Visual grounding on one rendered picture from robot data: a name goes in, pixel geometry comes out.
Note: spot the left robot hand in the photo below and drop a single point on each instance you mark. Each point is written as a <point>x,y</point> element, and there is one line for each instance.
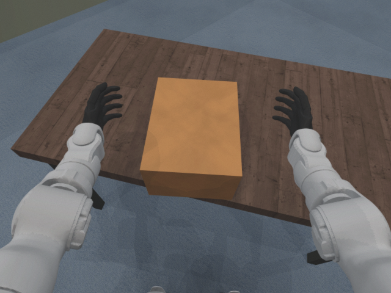
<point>96,109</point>

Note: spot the robot right forearm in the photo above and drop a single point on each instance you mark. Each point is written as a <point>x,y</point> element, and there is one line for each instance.
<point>314,175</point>

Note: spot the right robot upper arm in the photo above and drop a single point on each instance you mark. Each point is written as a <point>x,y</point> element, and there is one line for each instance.
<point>351,233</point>

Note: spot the right robot hand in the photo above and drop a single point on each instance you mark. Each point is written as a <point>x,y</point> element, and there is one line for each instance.
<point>300,115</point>

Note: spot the robot left forearm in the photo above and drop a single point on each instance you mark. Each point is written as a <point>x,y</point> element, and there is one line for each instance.
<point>78,170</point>

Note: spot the table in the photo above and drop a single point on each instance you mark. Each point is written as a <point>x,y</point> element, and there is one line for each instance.
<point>351,113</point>

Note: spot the left robot upper arm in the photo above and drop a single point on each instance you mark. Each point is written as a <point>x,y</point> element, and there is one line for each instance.
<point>52,222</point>

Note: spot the carton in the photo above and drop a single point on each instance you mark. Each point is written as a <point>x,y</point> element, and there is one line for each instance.
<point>192,148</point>

